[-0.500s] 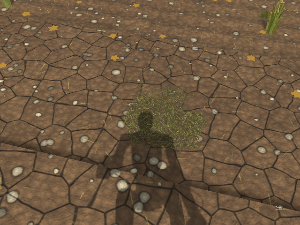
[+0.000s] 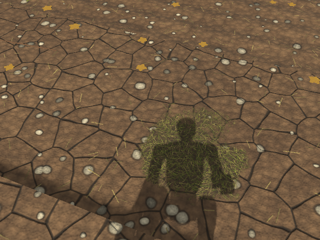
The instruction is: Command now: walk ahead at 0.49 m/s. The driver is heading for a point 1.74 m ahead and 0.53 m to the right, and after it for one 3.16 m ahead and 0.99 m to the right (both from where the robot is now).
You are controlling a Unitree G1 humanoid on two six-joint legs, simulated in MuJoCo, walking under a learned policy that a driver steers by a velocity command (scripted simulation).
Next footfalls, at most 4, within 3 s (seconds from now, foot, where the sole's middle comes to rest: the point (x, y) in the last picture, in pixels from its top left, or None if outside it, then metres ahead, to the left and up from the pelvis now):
0.16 left None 0.26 0.14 -0.77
0.74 right None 0.39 -0.13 -0.77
1.14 left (194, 192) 0.79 -0.09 -0.95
1.60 right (258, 181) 0.87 -0.43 -0.95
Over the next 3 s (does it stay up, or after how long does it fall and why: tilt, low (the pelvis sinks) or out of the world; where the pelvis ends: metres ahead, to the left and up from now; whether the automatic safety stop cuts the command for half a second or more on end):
stays up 1.42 -0.48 -0.17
